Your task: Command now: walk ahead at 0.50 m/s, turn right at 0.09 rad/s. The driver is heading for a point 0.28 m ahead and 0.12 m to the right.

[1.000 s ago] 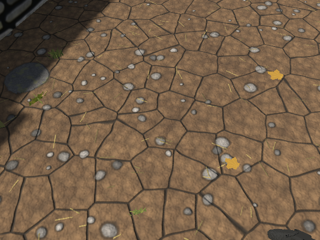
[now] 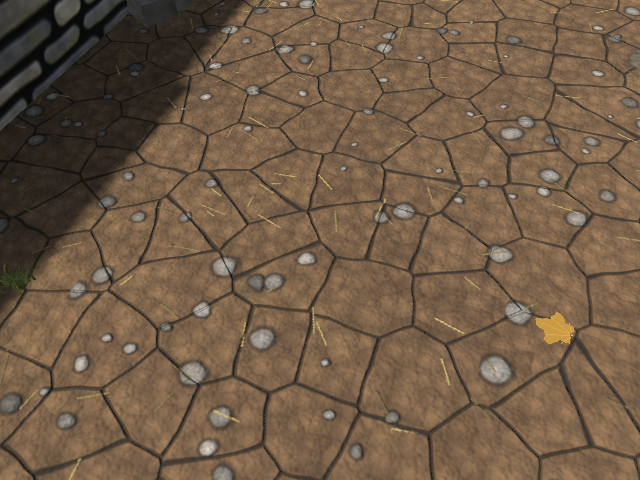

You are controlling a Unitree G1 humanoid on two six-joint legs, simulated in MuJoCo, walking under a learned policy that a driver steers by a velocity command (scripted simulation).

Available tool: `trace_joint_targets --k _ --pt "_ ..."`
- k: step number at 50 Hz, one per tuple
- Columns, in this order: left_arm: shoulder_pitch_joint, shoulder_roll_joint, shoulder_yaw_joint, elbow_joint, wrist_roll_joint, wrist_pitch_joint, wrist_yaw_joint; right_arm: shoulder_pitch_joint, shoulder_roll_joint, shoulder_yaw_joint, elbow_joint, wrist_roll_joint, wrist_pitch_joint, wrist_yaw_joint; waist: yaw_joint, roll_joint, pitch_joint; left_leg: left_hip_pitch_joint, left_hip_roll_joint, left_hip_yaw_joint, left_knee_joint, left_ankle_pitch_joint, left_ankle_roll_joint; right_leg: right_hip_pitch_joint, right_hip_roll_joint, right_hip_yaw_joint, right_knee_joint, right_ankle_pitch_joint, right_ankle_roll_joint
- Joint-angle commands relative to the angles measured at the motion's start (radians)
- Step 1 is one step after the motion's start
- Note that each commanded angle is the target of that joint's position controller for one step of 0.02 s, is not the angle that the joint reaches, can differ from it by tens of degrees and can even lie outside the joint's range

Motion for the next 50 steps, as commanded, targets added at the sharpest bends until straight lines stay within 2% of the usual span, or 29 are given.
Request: trace_joint_targets --k 1,3,5,6,7,8,9,10,11,12,13,14,15,17,19,22,24,26,27,28,29,30,31,32,33,36,40,50 --pt "0.051 0.158 0.034 -0.016 -0.010 -0.001 0.009 -0.136 -0.045 -0.002 -0.086 0.005 -0.018 0.012 0.008 -0.093 0.086 0.016 -0.032 0.019 -0.093 0.032 0.002 -0.038 -0.277 0.136 -0.060 0.211 -0.141" --pt "0.060 0.166 0.040 -0.007 -0.015 0.010 0.015 -0.162 -0.060 -0.004 -0.107 0.007 -0.029 0.023 -0.002 -0.098 0.094 0.012 -0.039 0.000 -0.142 -0.018 0.016 0.023 -0.307 0.166 -0.014 0.233 -0.134" --pt "0.041 0.183 0.049 -0.011 -0.018 0.020 0.020 -0.126 -0.090 -0.014 -0.105 0.008 -0.040 0.030 -0.036 -0.114 0.068 0.095 -0.057 0.001 -0.174 -0.079 0.030 0.048 -0.326 0.197 0.042 0.285 -0.118" --pt "0.020 0.191 0.052 -0.018 -0.017 0.024 0.021 -0.071 -0.111 -0.024 -0.092 0.009 -0.045 0.029 -0.071 -0.127 0.036 0.190 -0.079 0.020 -0.184 -0.112 0.040 0.042 -0.318 0.199 0.100 0.380 -0.107" --pt "0.003 0.178 0.046 -0.026 -0.014 0.028 0.020 0.054 -0.145 -0.045 -0.055 0.007 -0.048 0.023 -0.135 -0.121 -0.039 0.368 -0.103 0.043 -0.202 -0.122 0.060 0.010 -0.270 0.172 0.236 0.493 -0.084" --pt "-0.005 0.142 0.031 -0.046 -0.001 0.030 0.021 0.231 -0.206 -0.067 -0.013 -0.012 -0.050 0.015 -0.201 -0.087 -0.179 0.644 -0.018 -0.026 -0.144 -0.039 0.107 -0.116 -0.200 0.121 0.486 0.426 -0.042" --pt "0.121 0.025 0.001 -0.056 0.003 0.018 0.019 0.346 -0.302 -0.090 0.011 -0.037 -0.041 0.009 -0.166 0.142 -0.339 1.048 0.241 -0.404 -0.163 0.011 0.257 -0.511 -0.037 0.042 0.885 0.052 0.050" --pt "0.143 0.042 0.000 -0.036 -0.006 0.001 0.018 0.351 -0.237 -0.069 0.014 -0.027 -0.035 0.014 -0.167 0.231 -0.425 1.068 0.305 -0.627 -0.280 0.124 0.308 -0.609 0.013 0.181 1.057 -0.427 0.063" --pt "0.086 0.130 0.026 -0.044 -0.029 -0.005 0.019 0.274 -0.171 -0.048 0.004 -0.017 -0.035 0.014 -0.153 0.155 -0.294 0.946 0.272 -0.471 -0.271 0.209 0.269 -0.664 -0.035 0.222 1.141 -0.412 0.058" --pt "0.030 0.135 0.027 -0.056 -0.031 -0.003 0.025 0.186 -0.129 -0.034 -0.015 -0.015 -0.034 0.014 -0.124 0.090 -0.203 0.805 0.238 -0.323 -0.271 0.311 0.242 -0.666 -0.080 0.185 1.125 -0.353 0.055" --pt "-0.006 0.128 0.033 -0.059 -0.020 0.006 0.031 0.119 -0.096 -0.024 -0.017 -0.016 -0.034 0.017 -0.095 0.031 -0.132 0.668 0.193 -0.219 -0.299 0.361 0.223 -0.630 -0.116 0.159 1.062 -0.300 0.060" --pt "-0.004 0.116 0.039 -0.060 -0.013 0.022 0.036 0.084 -0.074 -0.016 -0.012 -0.022 -0.036 0.018 -0.060 0.043 -0.102 0.561 0.163 -0.153 -0.333 0.367 0.206 -0.560 -0.149 0.153 0.999 -0.258 0.058" --pt "0.012 0.089 0.037 -0.056 -0.010 0.039 0.037 0.069 -0.066 -0.014 -0.002 -0.032 -0.036 0.020 -0.038 0.054 -0.092 0.482 0.146 -0.115 -0.362 0.377 0.207 -0.487 -0.154 0.143 0.960 -0.228 0.059" --pt "0.025 0.043 0.030 -0.059 -0.003 0.061 0.040 0.054 -0.074 -0.012 0.020 -0.044 -0.040 0.015 -0.007 0.057 -0.082 0.403 0.124 -0.043 -0.393 0.447 0.227 -0.417 -0.153 0.127 0.849 -0.162 0.068" --pt "-0.024 0.034 0.021 -0.079 0.004 0.067 0.042 0.026 -0.097 -0.015 0.029 -0.039 -0.036 0.003 -0.001 0.062 -0.087 0.381 0.100 0.018 -0.401 0.474 0.219 -0.370 -0.158 0.110 0.675 -0.066 0.073" --pt "-0.099 0.059 0.020 -0.092 0.004 0.076 0.036 0.058 -0.129 -0.019 0.055 -0.026 -0.018 -0.009 -0.032 0.058 -0.114 0.415 0.096 0.032 -0.406 0.386 0.210 -0.305 -0.139 0.084 0.527 0.054 0.081" --pt "-0.135 0.076 0.024 -0.098 0.004 0.085 0.035 0.074 -0.132 -0.017 0.072 -0.020 -0.005 -0.011 -0.042 0.049 -0.098 0.426 0.104 0.013 -0.400 0.242 0.204 -0.282 -0.134 0.083 0.461 0.059 0.075" --pt "-0.143 0.081 0.028 -0.094 0.011 0.087 0.034 0.061 -0.121 -0.011 0.079 -0.006 0.008 -0.013 -0.025 0.035 -0.073 0.408 0.085 0.004 -0.363 0.054 0.171 -0.212 -0.119 0.065 0.333 0.109 0.052" --pt "-0.145 0.094 0.032 -0.091 0.020 0.087 0.035 0.086 -0.098 -0.004 0.089 0.000 0.012 -0.014 -0.024 0.016 -0.060 0.401 0.050 0.002 -0.335 -0.064 0.133 -0.171 -0.122 0.073 0.254 0.167 0.035" --pt "-0.146 0.136 0.041 -0.095 0.026 0.087 0.040 0.128 -0.068 0.006 0.098 -0.013 0.013 -0.015 -0.042 -0.044 -0.062 0.377 0.003 0.021 -0.285 -0.191 0.080 -0.108 -0.185 0.139 0.222 0.353 0.015" --pt "-0.176 0.194 0.049 -0.108 0.020 0.090 0.046 0.212 -0.055 0.006 0.110 -0.031 0.011 -0.013 -0.118 -0.157 -0.067 0.324 -0.079 0.070 -0.232 -0.347 0.035 -0.060 -0.254 0.201 0.250 0.472 -0.029" --pt "-0.200 0.144 0.037 -0.093 0.016 0.093 0.042 0.255 -0.019 0.014 0.120 -0.028 0.019 -0.021 -0.138 -0.233 -0.090 0.377 -0.097 0.089 -0.252 -0.385 0.011 -0.123 -0.264 0.219 0.227 0.303 -0.070" --pt "-0.233 0.100 0.032 -0.095 0.008 0.092 0.032 0.197 -0.049 0.011 0.116 -0.026 0.033 -0.028 -0.112 -0.192 -0.041 0.421 -0.096 0.091 -0.264 -0.347 0.000 -0.199 -0.216 0.203 0.209 0.162 -0.045" --pt "-0.247 0.087 0.028 -0.094 0.011 0.089 0.026 0.164 -0.075 0.004 0.113 -0.021 0.045 -0.034 -0.100 -0.153 -0.019 0.425 -0.092 0.094 -0.261 -0.327 0.000 -0.223 -0.184 0.172 0.211 0.139 -0.017" --pt "-0.248 0.093 0.028 -0.089 0.015 0.082 0.023 0.157 -0.081 0.002 0.117 -0.017 0.055 -0.039 -0.095 -0.135 -0.016 0.430 -0.086 0.091 -0.257 -0.309 0.004 -0.221 -0.165 0.151 0.228 0.172 -0.001" --pt "-0.229 0.097 0.030 -0.060 0.008 0.070 0.025 0.163 -0.077 0.002 0.126 -0.018 0.061 -0.041 -0.089 -0.109 -0.046 0.450 -0.071 0.081 -0.254 -0.236 0.006 -0.169 -0.152 0.131 0.266 0.302 0.000" --pt "-0.238 0.095 0.030 -0.036 0.006 0.071 0.029 0.154 -0.075 -0.001 0.141 -0.013 0.062 -0.041 -0.082 -0.072 -0.067 0.470 -0.065 0.083 -0.238 -0.164 -0.001 -0.132 -0.147 0.121 0.294 0.391 -0.011" --pt "-0.266 0.086 0.028 0.014 0.005 0.089 0.032 0.172 -0.066 0.001 0.180 -0.014 0.075 -0.047 -0.081 -0.040 -0.027 0.475 -0.061 0.086 -0.247 -0.193 -0.008 -0.143 -0.124 0.098 0.284 0.308 -0.005"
